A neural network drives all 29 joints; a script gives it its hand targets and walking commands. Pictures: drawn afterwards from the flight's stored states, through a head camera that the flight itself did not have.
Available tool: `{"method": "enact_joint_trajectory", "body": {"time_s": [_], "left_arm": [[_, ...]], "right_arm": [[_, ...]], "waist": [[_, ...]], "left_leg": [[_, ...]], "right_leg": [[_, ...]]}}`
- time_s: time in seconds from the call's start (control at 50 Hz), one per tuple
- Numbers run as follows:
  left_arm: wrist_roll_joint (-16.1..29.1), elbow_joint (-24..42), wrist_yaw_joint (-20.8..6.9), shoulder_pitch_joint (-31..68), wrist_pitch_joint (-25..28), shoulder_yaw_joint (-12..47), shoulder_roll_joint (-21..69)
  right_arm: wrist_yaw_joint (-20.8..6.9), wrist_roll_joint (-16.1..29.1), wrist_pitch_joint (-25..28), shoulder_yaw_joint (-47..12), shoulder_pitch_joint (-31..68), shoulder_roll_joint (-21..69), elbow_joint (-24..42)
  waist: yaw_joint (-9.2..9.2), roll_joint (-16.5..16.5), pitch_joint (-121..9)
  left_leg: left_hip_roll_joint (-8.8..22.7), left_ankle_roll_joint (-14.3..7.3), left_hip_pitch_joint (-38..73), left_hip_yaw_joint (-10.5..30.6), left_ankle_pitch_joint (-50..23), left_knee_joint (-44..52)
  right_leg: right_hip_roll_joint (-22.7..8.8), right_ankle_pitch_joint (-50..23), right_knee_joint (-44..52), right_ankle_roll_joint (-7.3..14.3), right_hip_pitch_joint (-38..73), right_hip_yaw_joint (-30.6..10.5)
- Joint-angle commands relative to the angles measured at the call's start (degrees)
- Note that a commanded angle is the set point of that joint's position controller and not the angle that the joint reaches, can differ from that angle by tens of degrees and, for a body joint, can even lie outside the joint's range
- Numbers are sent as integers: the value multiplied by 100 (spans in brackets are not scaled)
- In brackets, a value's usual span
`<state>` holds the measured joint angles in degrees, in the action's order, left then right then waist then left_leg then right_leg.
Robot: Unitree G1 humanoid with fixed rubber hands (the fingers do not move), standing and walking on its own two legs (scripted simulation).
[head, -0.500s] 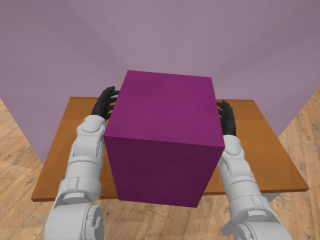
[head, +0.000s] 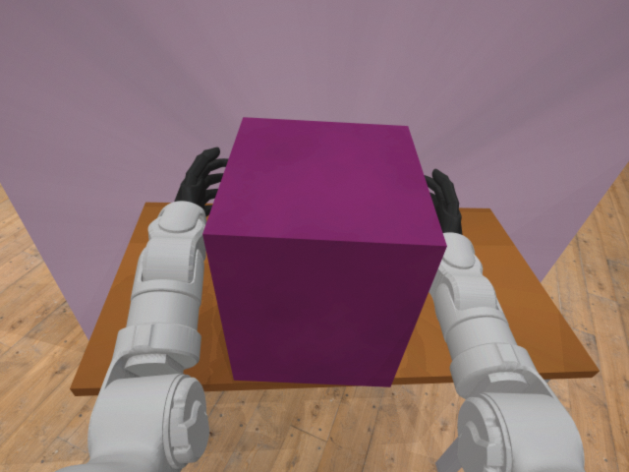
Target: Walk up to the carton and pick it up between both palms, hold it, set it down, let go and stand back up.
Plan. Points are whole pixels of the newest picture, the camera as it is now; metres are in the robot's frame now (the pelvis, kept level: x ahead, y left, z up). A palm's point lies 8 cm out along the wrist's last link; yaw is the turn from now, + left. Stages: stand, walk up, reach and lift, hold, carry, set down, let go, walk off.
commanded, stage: reach and lift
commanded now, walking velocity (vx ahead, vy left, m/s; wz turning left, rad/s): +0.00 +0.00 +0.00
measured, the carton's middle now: (318, 256) +0.40 -0.01 +0.10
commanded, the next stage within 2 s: hold in 1.98 s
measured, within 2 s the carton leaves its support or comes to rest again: neither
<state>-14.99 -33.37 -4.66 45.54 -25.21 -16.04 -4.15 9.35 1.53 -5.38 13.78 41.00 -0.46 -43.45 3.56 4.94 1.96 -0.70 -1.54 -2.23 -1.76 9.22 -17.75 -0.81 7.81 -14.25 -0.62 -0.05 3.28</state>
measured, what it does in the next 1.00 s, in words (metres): stands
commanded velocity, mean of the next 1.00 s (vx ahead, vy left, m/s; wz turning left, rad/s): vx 0.00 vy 0.00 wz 0.00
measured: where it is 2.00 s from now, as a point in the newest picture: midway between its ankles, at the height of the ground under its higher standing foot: outside the picture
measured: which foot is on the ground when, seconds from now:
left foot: down 0.00-1.00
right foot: down 0.00-1.00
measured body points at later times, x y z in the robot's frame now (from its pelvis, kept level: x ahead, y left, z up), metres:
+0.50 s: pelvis +0.02 -0.01 +0.00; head -0.02 +0.02 +0.45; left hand +0.42 +0.14 +0.19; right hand +0.41 -0.18 +0.20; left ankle +0.01 +0.09 -0.75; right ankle +0.01 -0.13 -0.75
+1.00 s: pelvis +0.00 -0.02 +0.00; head -0.07 +0.02 +0.44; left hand +0.39 +0.15 +0.25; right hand +0.39 -0.18 +0.26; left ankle +0.01 +0.09 -0.75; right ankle +0.01 -0.13 -0.75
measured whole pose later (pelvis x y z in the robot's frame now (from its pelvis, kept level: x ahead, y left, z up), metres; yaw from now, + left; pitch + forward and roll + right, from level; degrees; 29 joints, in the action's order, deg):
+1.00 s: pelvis +0.00 -0.02 +0.00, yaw +0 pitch -7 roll -1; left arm -15.0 -21.7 -3.1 48.7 -43.5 -19.5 -4.0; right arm 10.3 12.6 -21.1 6.4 52.7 -6.4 -43.6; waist 4.9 4.0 -3.0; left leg 0.5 -0.4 -1.8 -1.3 9.5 -18.5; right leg 0.4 8.4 -15.2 0.7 0.2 3.6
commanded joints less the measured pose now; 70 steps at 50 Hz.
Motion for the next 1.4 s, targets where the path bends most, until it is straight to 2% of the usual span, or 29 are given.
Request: {"method": "enact_joint_trajectory", "body": {"time_s": [0.0,0.02,0.04,0.06,0.1,0.14,0.16,0.26,0.32,0.36,0.48,0.54,0.58,0.6,0.72,0.74,0.78,0.88,0.92,1.02,1.06,1.12,1.14,1.16,1.2,1.24,1.28,1.32,1.38], "left_arm": [[417,238,-640,3865,236,1446,3296],[313,177,-612,3414,136,1414,3269],[421,557,-596,3774,217,1506,3348],[426,581,-553,3502,129,1647,3403],[509,777,-524,3484,58,1728,3433],[432,641,-555,3338,-112,1566,3305],[477,788,-572,3391,-167,1644,3299],[517,1360,-606,3103,-438,1779,3303],[623,1761,-625,3304,-522,1905,3282],[589,1778,-636,3059,-647,1923,3218],[886,2469,-613,3206,-753,2380,3360],[880,2377,-610,3340,-854,2293,3235],[939,2572,-599,3501,-912,2356,3285],[877,2375,-588,3341,-991,2297,3260],[988,2510,-478,3775,-1112,2290,3292],[895,2208,-488,3680,-1189,2145,3207],[865,2102,-493,3920,-1243,2015,3166],[829,1930,-460,4090,-1381,1901,3196],[824,1705,-456,4368,-1391,1758,3136],[814,1374,-418,4655,-1421,1606,3126],[937,1407,-370,4870,-1385,1661,3163],[982,1261,-319,5014,-1348,1578,3083],[1225,2193,-207,4876,-1440,2276,3517],[1275,2202,-142,4914,-1531,2342,3446],[1234,1902,-185,4794,-1625,2135,3194],[999,1508,-318,4657,-1692,1642,2902],[966,1408,-419,4835,-1702,1498,2808],[1086,1508,-426,5122,-1657,1576,2848],[1298,1689,-340,5404,-1593,1729,2906]], "right_arm": [[-859,-137,361,-1447,4467,2699,968],[-878,-19,282,-1578,4083,2735,769],[-891,27,411,-1615,4457,2777,1174],[-879,196,348,-1831,4299,2816,1115],[-849,449,292,-2128,4479,2838,1350],[-820,556,130,-2241,4519,2786,1329],[-803,592,95,-2248,4570,2801,1444],[-661,1004,-144,-2807,4526,2968,1945],[-589,1130,-308,-2944,4566,3049,2147],[-549,1218,-497,-3015,4296,3053,2030],[-433,1472,-723,-3237,4324,3168,2585],[-434,1488,-899,-3163,4420,3114,2479],[-438,1563,-953,-3154,4579,3073,2641],[-445,1594,-1042,-3192,4530,3033,2482],[-498,1739,-1214,-3091,4953,2922,2427],[-506,1685,-1312,-2958,4848,2829,2087],[-556,1616,-1346,-2756,5046,2761,1922],[-605,1674,-1440,-2520,5241,2687,1535],[-639,1582,-1479,-2341,5446,2707,1295],[-693,1600,-1548,-2138,5795,2710,933],[-701,1671,-1518,-2177,6081,2809,1063],[-662,1738,-1588,-2182,6190,2870,906],[-623,2046,-1584,-2514,6018,2788,1125],[-537,2222,-1663,-2649,6025,2717,1192],[-452,2336,-1827,-2685,6180,2750,1309],[-407,2178,-1989,-2535,6056,2764,977],[-407,2126,-2064,-2413,6152,2859,861],[-411,2237,-2087,-2429,6367,2988,1011],[-372,2511,-2143,-2642,6639,3131,1345]], "waist": [[219,-617,-2110],[155,-723,-1980],[133,-734,-2556],[165,-835,-2529],[128,-771,-2697],[80,-622,-2272],[142,-601,-2333],[102,-508,-2444],[172,-465,-2617],[227,-458,-2275],[413,-595,-2660],[382,-565,-2387],[368,-619,-2602],[328,-639,-2376],[258,-651,-2603],[270,-626,-2249],[217,-620,-2220],[222,-737,-2229],[195,-687,-2054],[150,-754,-2136],[125,-740,-2474],[120,-688,-2512],[217,-1121,-3184],[221,-1080,-3121],[271,-775,-2755],[195,-432,-2179],[97,-376,-2132],[45,-450,-2464],[39,-493,-2985]], "left_leg": [[30,303,312,-218,-515,461],[26,307,503,-171,-789,394],[34,367,543,-194,-1171,294],[4,427,825,-133,-1691,123],[-35,450,1061,-106,-2219,-61],[-78,355,873,-127,-2062,-5],[-92,333,789,-116,-1937,20],[-165,298,732,-73,-2412,-138],[-212,283,603,-74,-2290,-126],[-222,275,619,-33,-2214,-102],[-263,369,680,71,-2454,-228],[-259,334,472,75,-2062,-119],[-239,382,472,75,-2132,-139],[-228,368,516,86,-2064,-128],[-156,389,628,96,-2023,-130],[-138,366,575,87,-1770,-49],[-95,330,431,61,-1404,82],[-56,363,470,55,-1307,103],[-51,302,228,30,-886,220],[-33,272,38,35,-595,268],[-57,257,66,47,-689,198],[-106,216,42,45,-719,138],[-27,382,521,166,-1660,-133],[-79,416,610,200,-1752,-260],[-115,309,422,134,-1559,-197],[-175,118,-50,78,-635,96],[-176,44,-301,86,-171,251],[-190,78,-295,124,-317,174],[-217,127,-112,165,-807,-36]], "right_leg": [[334,72,150,-2,267,324],[355,-174,138,42,471,290],[384,-425,61,12,554,314],[419,-817,43,47,664,301],[462,-1161,24,18,719,279],[421,-1156,50,-26,713,213],[415,-1182,26,-50,764,201],[406,-2183,-174,-147,1246,99],[383,-2440,-262,-206,1311,72],[375,-2454,-232,-205,1318,42],[395,-2853,-337,-242,1322,35],[375,-2438,-298,-234,1198,19],[402,-2358,-322,-217,1147,36],[415,-2214,-271,-188,1099,16],[479,-1651,-193,-122,739,48],[470,-1328,-107,-94,615,35],[466,-836,-48,-51,457,52],[491,-598,10,9,383,43],[455,-270,39,0,285,22],[456,-43,28,27,280,-9],[455,-191,-18,9,300,-28],[422,-330,-31,-52,322,-80],[447,-1141,-218,-60,459,-151],[464,-1174,-139,-142,376,-131],[453,-1171,-88,-221,275,-121],[368,-716,8,-280,308,-126],[328,-385,33,-271,307,-154],[335,-557,-13,-281,384,-173],[390,-1194,-131,-328,477,-192]]}}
